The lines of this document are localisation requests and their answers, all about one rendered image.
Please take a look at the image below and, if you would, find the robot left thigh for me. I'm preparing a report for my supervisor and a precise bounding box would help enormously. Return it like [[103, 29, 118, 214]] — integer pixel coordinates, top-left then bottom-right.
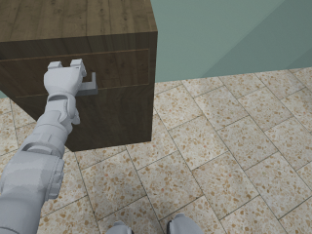
[[105, 224, 132, 234]]

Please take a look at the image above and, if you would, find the robot left hand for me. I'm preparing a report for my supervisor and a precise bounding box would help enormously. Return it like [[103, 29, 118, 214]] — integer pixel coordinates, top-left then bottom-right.
[[44, 58, 87, 125]]

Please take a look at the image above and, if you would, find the cabinet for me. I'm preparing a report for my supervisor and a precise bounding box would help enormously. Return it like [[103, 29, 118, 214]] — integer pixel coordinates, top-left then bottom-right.
[[0, 0, 158, 152]]

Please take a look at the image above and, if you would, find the handle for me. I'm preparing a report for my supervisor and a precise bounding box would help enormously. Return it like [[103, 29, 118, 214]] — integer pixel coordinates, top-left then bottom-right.
[[76, 72, 98, 97]]

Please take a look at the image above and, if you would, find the robot thigh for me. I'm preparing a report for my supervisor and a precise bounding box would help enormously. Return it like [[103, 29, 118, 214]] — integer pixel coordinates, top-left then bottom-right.
[[105, 224, 132, 234], [170, 216, 204, 234]]

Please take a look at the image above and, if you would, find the robot right thigh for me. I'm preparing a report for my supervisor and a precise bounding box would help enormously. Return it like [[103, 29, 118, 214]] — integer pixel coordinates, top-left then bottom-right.
[[170, 216, 204, 234]]

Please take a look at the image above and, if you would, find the robot left forearm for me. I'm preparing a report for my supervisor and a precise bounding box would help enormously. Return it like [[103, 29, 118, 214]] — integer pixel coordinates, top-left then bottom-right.
[[0, 92, 76, 194]]

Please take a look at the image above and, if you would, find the left robot upper arm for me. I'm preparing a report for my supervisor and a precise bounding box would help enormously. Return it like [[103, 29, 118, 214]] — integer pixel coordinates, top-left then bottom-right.
[[0, 150, 65, 234]]

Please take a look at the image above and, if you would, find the drawer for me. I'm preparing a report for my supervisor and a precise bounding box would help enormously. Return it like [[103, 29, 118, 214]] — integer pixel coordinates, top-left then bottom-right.
[[0, 48, 148, 97]]

